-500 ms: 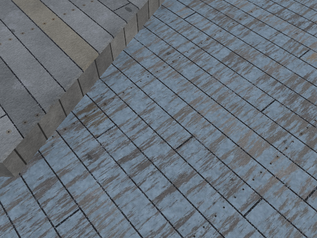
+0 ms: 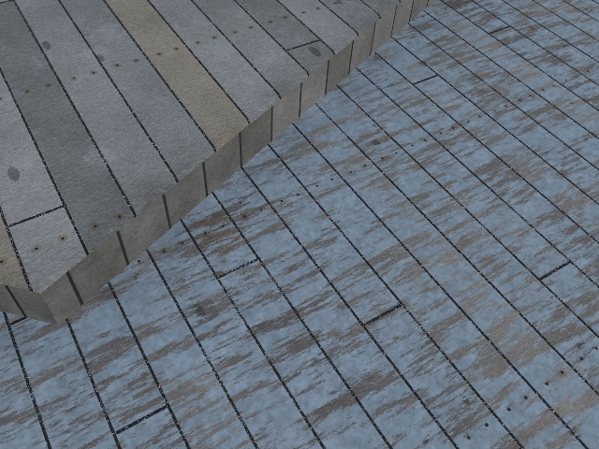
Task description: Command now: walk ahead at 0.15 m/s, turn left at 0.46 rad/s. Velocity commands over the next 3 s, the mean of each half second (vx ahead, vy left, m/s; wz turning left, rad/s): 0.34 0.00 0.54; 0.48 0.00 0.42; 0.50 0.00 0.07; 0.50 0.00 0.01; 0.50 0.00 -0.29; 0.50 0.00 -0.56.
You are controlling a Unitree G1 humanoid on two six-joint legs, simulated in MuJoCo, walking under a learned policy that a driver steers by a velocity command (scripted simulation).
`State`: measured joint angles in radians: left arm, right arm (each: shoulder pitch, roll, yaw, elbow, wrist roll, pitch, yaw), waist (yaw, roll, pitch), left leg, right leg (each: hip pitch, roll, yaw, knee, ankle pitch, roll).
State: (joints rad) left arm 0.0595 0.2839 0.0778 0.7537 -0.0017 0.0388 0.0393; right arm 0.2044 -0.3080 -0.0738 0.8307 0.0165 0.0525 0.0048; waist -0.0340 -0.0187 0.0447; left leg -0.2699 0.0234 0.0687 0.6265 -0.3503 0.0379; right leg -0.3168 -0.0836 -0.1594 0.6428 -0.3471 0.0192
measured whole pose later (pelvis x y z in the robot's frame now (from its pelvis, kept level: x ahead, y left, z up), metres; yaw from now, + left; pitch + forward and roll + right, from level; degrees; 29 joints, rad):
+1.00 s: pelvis +0.41 +0.11 +0.00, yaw +30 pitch +2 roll -1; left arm 0.37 0.26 0.04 0.94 0.02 -0.05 -0.02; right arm 0.10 -0.27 -0.03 0.68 -0.06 -0.04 0.04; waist 0.06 0.00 0.06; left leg -0.47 -0.02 0.05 0.60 -0.16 0.08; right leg -0.11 -0.05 -0.09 0.83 -0.49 0.00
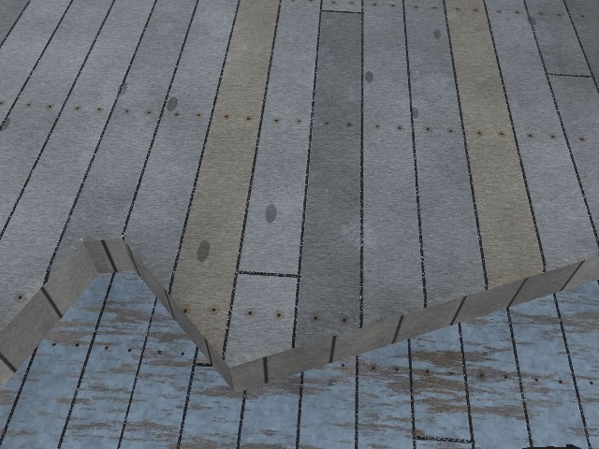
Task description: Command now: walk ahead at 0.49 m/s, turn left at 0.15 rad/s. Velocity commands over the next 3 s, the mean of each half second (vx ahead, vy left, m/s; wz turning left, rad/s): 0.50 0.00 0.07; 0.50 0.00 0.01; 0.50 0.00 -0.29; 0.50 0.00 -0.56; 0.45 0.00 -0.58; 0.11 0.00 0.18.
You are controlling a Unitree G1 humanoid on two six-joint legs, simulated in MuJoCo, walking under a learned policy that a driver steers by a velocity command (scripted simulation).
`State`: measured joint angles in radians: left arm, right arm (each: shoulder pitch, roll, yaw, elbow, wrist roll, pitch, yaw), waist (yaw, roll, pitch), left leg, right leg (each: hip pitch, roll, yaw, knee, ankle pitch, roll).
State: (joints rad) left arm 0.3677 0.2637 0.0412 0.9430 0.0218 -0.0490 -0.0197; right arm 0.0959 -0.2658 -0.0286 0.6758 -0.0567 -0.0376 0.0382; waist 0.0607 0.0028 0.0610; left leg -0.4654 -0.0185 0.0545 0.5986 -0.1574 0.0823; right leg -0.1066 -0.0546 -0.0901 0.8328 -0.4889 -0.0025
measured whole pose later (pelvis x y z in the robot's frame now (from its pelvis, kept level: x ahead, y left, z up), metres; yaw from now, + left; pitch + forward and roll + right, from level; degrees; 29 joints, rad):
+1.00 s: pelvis +0.52 -0.04 +0.02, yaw +0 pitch +4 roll +2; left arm 0.55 0.17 -0.02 1.14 0.00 -0.08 0.02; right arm -0.05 -0.11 0.07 0.67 -0.02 0.01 -0.01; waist 0.03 -0.02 0.01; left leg -1.25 0.07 0.13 1.70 -0.50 0.12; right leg 0.13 0.00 -0.08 0.12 -0.31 -0.04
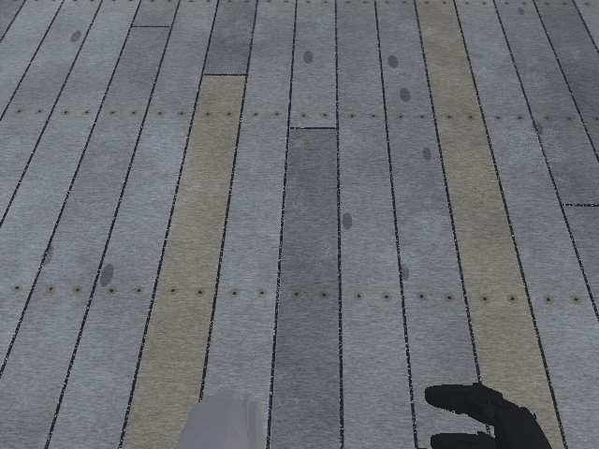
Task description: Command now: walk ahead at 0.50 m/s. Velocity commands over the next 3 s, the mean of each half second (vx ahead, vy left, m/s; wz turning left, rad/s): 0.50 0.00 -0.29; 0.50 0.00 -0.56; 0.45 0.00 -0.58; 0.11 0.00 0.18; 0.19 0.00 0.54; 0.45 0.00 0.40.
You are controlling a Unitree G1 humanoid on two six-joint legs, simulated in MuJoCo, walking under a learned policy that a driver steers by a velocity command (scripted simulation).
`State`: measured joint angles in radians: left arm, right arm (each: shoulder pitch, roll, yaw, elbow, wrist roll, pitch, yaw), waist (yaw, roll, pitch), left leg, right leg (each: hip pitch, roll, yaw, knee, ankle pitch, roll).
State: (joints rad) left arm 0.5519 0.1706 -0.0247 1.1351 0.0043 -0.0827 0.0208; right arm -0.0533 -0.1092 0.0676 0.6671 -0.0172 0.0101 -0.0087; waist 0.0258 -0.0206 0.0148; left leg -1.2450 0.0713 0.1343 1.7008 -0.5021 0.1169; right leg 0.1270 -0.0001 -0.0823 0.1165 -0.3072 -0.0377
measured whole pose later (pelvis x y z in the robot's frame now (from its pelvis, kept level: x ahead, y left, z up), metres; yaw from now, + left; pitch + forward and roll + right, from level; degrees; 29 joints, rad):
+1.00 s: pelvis +0.59 +0.00 +0.15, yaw -27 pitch +4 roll +0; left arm 0.37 0.23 0.06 0.74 -0.02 -0.04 0.00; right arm 0.00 -0.24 -0.02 0.64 0.00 -0.12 0.00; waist 0.08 0.03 0.00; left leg -0.66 0.08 -0.11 0.66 -0.06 -0.07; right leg -0.17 0.12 0.14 0.41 -0.29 -0.08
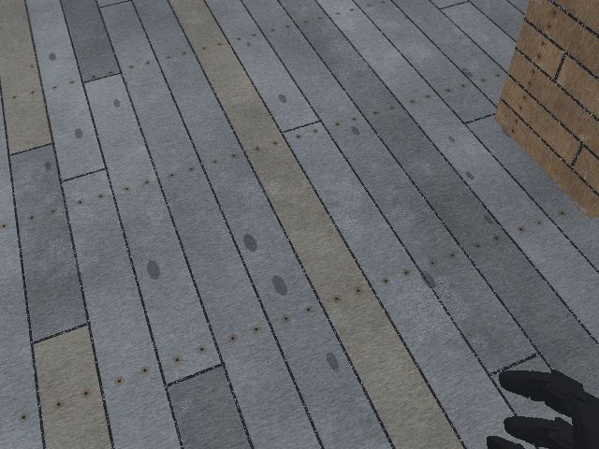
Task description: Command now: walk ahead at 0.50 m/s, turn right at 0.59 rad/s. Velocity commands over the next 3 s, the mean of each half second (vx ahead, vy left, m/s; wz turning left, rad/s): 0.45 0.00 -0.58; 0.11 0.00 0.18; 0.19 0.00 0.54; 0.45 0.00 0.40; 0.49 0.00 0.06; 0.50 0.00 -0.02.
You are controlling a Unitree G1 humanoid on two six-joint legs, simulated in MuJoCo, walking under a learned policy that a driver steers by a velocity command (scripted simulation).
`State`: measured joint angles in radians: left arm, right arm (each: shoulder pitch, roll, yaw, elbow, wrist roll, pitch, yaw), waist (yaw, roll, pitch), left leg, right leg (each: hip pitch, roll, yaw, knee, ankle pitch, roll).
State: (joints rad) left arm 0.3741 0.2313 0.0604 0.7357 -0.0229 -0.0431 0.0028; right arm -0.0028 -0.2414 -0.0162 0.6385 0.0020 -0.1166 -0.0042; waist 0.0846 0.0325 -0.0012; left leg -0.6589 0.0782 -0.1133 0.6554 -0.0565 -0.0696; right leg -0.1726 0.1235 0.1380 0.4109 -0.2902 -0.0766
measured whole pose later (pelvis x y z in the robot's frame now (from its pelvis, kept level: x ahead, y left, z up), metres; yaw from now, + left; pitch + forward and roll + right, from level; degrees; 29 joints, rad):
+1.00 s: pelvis +0.34 -0.01 -0.02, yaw -8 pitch +1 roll -3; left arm 0.11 0.26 0.08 0.75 0.00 0.02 0.05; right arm 0.19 -0.29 -0.07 0.76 0.00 0.05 -0.01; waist -0.02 0.00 0.00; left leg -0.34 0.04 0.04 0.64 -0.35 0.03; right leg -0.36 -0.08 -0.18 0.60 -0.25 0.01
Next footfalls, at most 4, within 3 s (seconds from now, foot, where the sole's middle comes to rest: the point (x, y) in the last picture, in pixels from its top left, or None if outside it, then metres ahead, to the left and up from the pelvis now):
0.10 left None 0.24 0.16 -0.78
0.56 right None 0.39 -0.17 -0.78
0.98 left None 0.40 0.08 -0.78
1.46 right None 0.46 -0.14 -0.78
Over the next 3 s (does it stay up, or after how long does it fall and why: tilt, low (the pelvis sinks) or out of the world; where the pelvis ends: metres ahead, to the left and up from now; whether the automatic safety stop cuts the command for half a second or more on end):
stays up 1.15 0.30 -0.02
